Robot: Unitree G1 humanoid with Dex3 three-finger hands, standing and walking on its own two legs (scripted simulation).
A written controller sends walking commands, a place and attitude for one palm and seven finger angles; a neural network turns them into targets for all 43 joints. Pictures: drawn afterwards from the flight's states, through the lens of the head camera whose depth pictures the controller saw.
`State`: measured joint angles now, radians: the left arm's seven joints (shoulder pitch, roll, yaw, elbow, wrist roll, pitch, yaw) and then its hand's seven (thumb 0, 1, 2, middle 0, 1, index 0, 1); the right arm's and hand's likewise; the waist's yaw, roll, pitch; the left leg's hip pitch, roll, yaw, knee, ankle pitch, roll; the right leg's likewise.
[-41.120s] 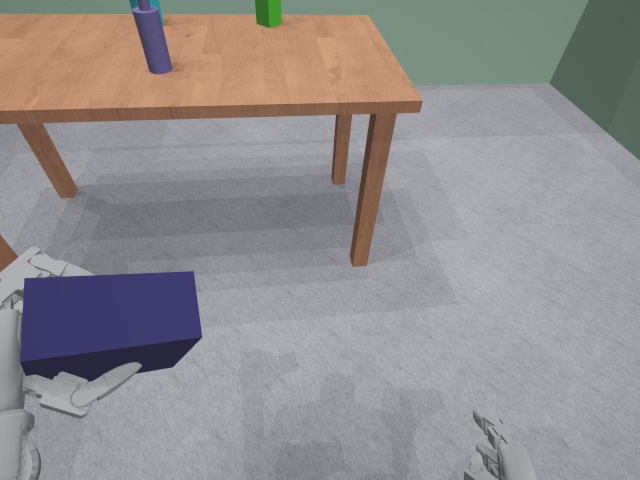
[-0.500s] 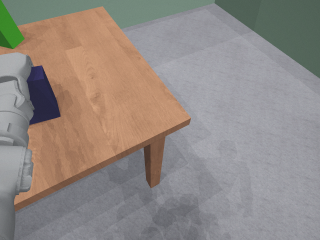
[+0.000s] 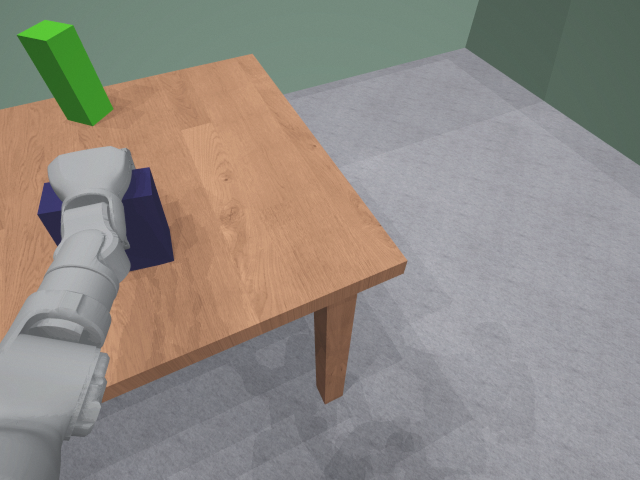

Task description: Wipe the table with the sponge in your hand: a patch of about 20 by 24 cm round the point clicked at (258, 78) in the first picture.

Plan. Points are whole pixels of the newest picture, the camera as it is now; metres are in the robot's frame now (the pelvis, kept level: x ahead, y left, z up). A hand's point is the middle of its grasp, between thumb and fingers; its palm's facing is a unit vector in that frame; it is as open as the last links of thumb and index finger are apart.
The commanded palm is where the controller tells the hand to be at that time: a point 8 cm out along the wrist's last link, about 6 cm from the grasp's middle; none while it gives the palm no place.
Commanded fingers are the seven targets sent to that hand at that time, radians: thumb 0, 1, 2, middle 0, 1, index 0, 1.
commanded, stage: wipe back along the third lane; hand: left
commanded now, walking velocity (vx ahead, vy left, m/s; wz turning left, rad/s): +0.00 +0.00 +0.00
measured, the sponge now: (119, 236) +0.43 +0.31 +0.04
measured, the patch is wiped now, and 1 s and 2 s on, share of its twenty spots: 0.95 0.95 0.95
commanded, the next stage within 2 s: slide back across to the middle lane in 1.10 s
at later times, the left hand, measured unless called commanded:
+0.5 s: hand (120, 235) +0.39 +0.27 +0.09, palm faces -0.01 +0.02 -1.00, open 10.4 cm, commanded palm +0.35 +0.26 +0.12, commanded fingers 0.00 0.10 1.30 -1.20 -1.60 -1.20 -1.60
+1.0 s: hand (121, 265) +0.34 +0.25 +0.09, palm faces +0.02 +0.00 -1.00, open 10.4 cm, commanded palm +0.30 +0.23 +0.12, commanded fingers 0.00 0.10 1.30 -1.20 -1.60 -1.20 -1.60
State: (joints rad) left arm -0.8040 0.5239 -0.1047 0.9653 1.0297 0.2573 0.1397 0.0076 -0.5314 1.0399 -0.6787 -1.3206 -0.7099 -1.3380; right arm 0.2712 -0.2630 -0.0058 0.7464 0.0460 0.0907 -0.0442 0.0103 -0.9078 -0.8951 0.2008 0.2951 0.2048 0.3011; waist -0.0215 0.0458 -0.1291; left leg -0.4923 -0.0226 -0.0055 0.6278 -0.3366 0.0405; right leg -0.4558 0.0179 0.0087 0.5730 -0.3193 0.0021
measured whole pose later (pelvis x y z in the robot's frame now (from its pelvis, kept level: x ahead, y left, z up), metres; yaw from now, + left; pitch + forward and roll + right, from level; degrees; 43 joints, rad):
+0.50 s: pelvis +0.00 -0.02 +0.01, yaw +1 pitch +7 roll +0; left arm -0.56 0.44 -0.12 0.68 1.01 0.36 0.13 0.00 -0.52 1.04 -0.67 -1.33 -0.70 -1.35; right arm 0.19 -0.28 0.00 0.73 0.06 0.13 -0.07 0.01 -0.91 -0.90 0.20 0.30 0.20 0.30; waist 0.03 0.06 -0.12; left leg -0.36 -0.02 -0.02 0.56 -0.32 0.02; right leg -0.35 0.03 0.00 0.55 -0.33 -0.02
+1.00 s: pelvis +0.00 -0.02 +0.01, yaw +1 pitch +4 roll +0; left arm -0.37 0.41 -0.16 0.41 1.00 0.44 0.09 0.00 -0.52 1.04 -0.66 -1.33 -0.69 -1.35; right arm 0.11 -0.28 0.02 0.69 0.06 0.10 -0.07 0.01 -0.91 -0.90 0.20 0.30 0.20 0.30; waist 0.06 0.07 -0.10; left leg -0.30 -0.02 -0.01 0.54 -0.31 0.01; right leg -0.29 0.02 0.00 0.55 -0.33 -0.03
